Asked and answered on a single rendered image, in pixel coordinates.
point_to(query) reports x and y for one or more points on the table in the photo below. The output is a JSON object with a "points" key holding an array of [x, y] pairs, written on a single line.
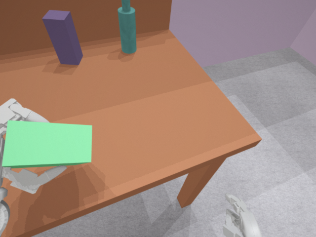
{"points": [[155, 114]]}

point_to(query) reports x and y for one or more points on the robot left forearm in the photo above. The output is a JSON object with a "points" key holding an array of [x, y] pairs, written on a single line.
{"points": [[4, 210]]}

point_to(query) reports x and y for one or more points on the right robot hand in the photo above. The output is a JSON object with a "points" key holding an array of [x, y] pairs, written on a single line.
{"points": [[245, 225]]}

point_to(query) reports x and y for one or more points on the left robot hand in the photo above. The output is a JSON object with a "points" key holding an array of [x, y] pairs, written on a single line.
{"points": [[25, 179]]}

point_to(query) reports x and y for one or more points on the sponge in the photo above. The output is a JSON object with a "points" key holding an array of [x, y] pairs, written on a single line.
{"points": [[41, 144]]}

